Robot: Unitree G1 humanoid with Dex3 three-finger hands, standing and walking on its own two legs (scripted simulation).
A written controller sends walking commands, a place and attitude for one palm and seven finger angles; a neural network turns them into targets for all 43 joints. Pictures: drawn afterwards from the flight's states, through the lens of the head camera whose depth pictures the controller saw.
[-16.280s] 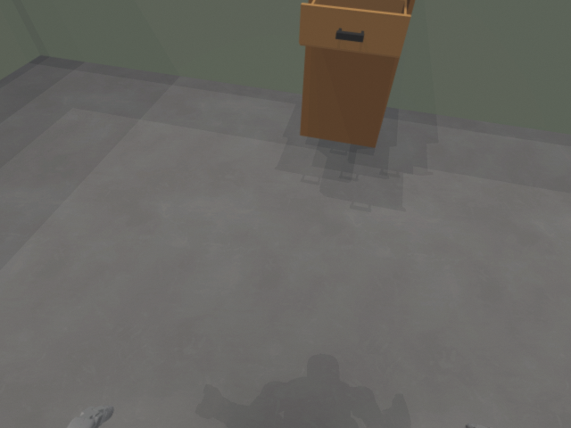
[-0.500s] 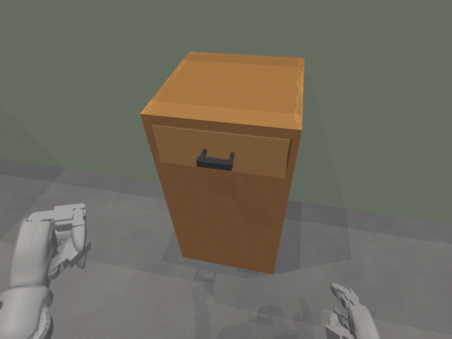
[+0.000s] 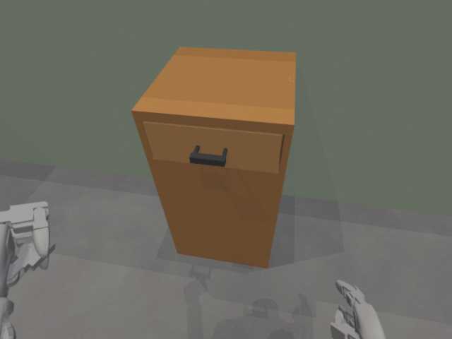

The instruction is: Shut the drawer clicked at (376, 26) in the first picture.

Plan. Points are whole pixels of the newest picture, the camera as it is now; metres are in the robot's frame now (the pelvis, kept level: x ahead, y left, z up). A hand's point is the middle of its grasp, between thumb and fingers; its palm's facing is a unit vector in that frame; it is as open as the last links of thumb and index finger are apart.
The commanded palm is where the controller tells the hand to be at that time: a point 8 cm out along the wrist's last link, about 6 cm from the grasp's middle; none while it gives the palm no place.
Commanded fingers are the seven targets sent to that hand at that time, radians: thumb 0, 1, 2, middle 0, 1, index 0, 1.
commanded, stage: step back with the hand held close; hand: left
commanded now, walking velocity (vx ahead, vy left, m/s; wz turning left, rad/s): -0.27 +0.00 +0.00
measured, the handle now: (209, 154) +0.60 +0.11 -0.05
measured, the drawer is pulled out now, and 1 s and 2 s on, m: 0.00 0.00 0.00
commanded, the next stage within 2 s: stop stepping back and stand still in 1.32 s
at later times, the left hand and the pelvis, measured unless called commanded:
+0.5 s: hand (17, 292) +0.13 +0.27 +0.15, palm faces +0.34 -0.80 -0.50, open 3.2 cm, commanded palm +0.07 +0.31 +0.17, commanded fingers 0.00 0.90 0.90 -1.40 -1.60 -1.40 -1.60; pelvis -0.06 +0.03 -0.01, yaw +0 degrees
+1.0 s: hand out of the picture +0.07 +0.25 +0.16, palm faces +0.38 -0.76 -0.52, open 3.2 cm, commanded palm +0.00 +0.29 +0.17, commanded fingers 0.00 0.90 0.90 -1.40 -1.60 -1.40 -1.60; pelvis -0.12 +0.00 -0.02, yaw +3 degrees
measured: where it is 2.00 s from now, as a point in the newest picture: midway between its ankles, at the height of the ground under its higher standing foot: outside the picture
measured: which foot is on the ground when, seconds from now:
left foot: down 0.00-1.00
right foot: down 0.00-1.00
